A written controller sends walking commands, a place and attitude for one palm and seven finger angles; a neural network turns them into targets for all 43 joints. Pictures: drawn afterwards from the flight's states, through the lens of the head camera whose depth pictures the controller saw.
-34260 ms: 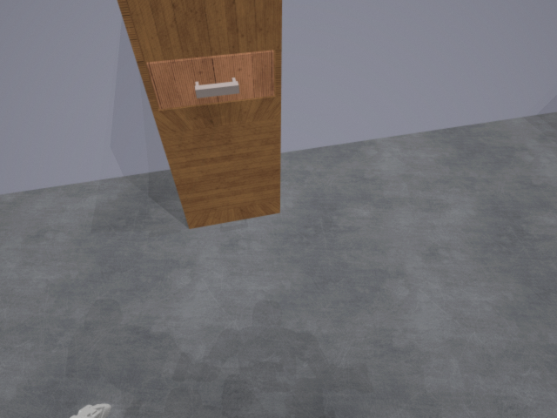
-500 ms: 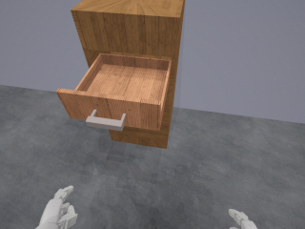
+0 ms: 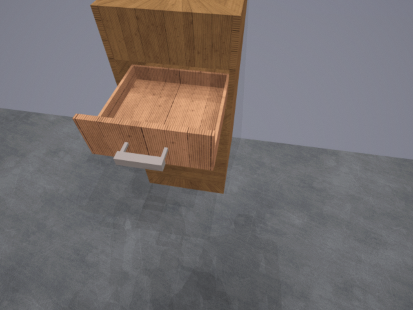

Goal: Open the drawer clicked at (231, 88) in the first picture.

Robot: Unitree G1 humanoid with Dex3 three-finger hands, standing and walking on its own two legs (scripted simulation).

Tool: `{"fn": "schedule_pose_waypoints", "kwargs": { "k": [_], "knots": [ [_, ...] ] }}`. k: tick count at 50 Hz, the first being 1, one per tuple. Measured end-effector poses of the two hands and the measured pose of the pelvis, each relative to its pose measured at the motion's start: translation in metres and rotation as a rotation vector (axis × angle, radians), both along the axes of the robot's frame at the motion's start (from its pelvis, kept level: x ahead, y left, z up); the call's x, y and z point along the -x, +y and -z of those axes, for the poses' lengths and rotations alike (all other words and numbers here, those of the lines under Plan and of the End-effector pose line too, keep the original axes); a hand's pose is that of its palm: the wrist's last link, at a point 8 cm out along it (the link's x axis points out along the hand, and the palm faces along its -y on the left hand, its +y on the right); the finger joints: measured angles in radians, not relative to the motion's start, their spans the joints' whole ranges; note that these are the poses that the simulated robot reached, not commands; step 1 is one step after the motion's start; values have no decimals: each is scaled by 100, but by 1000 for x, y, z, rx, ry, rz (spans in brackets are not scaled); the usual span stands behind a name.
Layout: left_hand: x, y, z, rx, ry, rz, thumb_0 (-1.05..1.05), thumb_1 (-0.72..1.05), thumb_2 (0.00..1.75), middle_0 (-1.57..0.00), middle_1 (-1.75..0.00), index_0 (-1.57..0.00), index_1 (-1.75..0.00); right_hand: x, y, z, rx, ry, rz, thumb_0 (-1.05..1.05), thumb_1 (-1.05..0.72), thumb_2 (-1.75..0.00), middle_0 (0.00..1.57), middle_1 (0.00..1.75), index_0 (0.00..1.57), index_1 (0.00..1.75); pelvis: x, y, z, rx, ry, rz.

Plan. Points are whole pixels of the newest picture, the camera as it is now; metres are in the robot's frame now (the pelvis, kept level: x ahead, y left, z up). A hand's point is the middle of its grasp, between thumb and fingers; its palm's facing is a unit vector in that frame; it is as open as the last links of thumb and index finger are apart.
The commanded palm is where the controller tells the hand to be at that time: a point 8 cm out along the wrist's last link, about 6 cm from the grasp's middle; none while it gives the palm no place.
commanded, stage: let the arm hang, fingers relaxed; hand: left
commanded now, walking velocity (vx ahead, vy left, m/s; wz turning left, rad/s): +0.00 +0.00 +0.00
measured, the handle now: (142, 154) +0.50 +0.21 -0.07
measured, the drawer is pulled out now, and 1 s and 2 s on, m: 0.29 0.29 0.29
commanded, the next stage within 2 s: look to check the result in 0.42 s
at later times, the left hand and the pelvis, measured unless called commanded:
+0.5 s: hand out of the picture -0.01 +0.15 -0.17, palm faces +0.04 -0.98 -0.20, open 7.3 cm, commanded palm none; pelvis +0.00 -0.02 +0.00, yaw +0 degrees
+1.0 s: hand out of the picture +0.00 +0.14 -0.17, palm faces +0.05 -0.98 -0.19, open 7.3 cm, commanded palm none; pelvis +0.01 -0.03 +0.00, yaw +0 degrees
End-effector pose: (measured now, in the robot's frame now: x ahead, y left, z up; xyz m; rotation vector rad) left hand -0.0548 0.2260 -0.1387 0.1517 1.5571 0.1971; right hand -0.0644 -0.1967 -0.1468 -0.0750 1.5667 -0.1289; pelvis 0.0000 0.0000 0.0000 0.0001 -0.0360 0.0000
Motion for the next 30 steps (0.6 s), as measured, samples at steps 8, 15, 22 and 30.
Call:
{"fn": "schedule_pose_waypoints", "kwargs": {
  "k": [8,15,22,30],
  "knots": [
    [-37,-19,5,29,-115,23,1,91,89,-20,-30,-20,-30,-17,11,6,-36,-73,13,0,-91,-89,19,30,20,30,3,-4,1,-5,-3,6],
    [-48,-21,5,17,-143,31,2,93,89,-20,-30,-20,-30,-30,3,7,-27,-115,17,0,-91,-89,19,30,20,30,3,-10,1,-6,-3,8],
    [-47,-25,4,16,-137,19,1,92,89,-20,-30,-20,-30,-32,-11,6,-6,-100,5,0,-91,-89,19,30,20,30,1,-14,0,-6,0,4],
    [-42,-33,5,28,-108,10,1,91,89,-20,-30,-20,-30,-28,-22,3,12,-69,1,0,-91,-89,19,30,20,30,-2,-19,0,-5,1,0]
  ]
}}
